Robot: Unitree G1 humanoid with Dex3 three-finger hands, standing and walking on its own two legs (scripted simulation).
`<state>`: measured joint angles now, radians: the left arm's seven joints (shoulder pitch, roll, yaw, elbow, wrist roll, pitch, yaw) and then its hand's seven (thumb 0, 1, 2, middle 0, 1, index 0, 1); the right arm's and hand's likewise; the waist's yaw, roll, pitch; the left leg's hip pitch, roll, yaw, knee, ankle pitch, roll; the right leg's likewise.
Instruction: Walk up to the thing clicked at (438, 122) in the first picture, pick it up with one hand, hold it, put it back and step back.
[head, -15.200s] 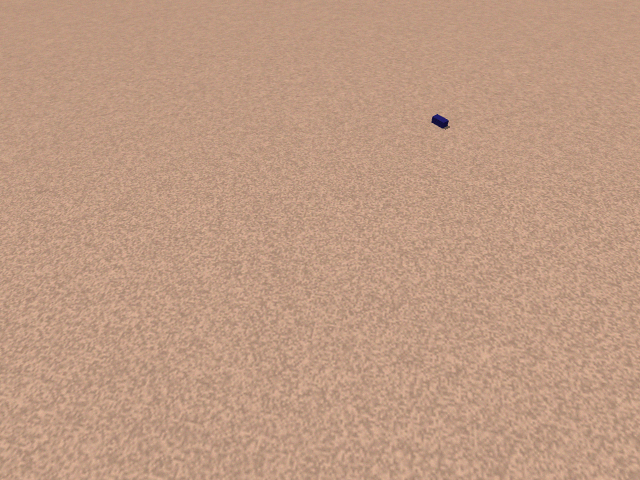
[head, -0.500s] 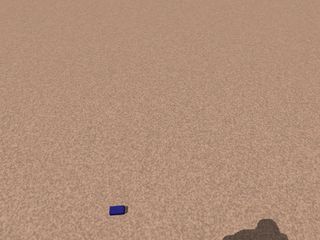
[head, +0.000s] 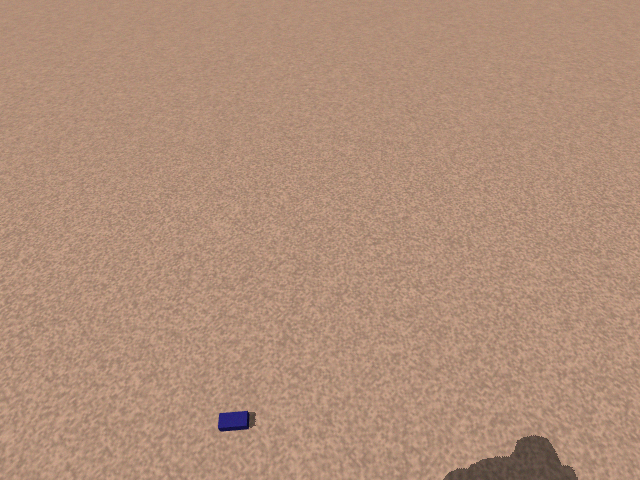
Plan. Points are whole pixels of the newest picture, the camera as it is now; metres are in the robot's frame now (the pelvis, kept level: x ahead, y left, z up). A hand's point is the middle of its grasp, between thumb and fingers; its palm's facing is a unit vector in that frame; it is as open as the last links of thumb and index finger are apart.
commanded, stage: stand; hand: left
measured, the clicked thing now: (234, 421) +0.41 +0.29 -0.76
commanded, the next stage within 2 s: walk up in 0.32 s
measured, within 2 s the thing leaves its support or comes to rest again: neither
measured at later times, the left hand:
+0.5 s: hand out of the picture +0.05 +0.30 -0.15, palm faces +0.01 -0.90 -0.43, open 7.4 cm
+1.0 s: hand out of the picture +0.04 +0.34 -0.17, palm faces +0.01 -0.94 -0.35, open 7.4 cm
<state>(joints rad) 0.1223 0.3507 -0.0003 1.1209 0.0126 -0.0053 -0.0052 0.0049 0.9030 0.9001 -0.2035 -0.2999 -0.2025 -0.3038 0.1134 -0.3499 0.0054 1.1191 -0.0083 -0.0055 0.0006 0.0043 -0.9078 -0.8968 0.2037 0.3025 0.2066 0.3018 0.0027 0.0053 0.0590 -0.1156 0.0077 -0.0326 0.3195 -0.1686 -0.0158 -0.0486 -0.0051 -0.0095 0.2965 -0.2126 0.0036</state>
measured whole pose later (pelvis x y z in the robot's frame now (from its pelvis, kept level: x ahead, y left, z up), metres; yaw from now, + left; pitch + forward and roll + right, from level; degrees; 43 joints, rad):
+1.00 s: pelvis +0.00 +0.08 -0.02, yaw +2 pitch -3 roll +0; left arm 0.18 0.36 0.02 1.02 0.02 0.02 -0.02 0.01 0.90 0.90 -0.20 -0.30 -0.20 -0.30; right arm 0.11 -0.34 -0.03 0.96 0.00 0.01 0.00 0.00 -0.91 -0.90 0.21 0.30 0.21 0.30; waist 0.02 0.01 0.13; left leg -0.21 0.00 -0.04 0.54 -0.27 -0.01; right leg -0.18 0.00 0.00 0.55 -0.32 -0.01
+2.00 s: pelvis -0.01 +0.08 +0.00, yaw +1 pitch -2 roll +0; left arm 0.12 0.34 0.01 1.12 0.01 0.00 -0.02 0.01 0.90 0.90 -0.20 -0.30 -0.20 -0.30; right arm 0.12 -0.35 -0.01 1.11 -0.01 -0.01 0.00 0.00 -0.91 -0.90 0.20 0.30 0.21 0.30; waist 0.00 0.00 0.06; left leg -0.13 0.02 -0.02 0.33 -0.16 -0.02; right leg -0.10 0.02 0.02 0.32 -0.18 0.00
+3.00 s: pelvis +0.01 +0.09 +0.00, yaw +2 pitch -2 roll +0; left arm 0.12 0.35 -0.01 1.13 0.01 -0.01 -0.01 0.01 0.90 0.90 -0.20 -0.30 -0.20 -0.30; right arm 0.11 -0.35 0.00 1.13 -0.01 -0.01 0.01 0.00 -0.91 -0.90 0.20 0.30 0.21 0.30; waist 0.00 0.00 0.06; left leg -0.11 0.00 -0.03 0.32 -0.17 -0.01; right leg -0.07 0.00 0.01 0.30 -0.19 0.01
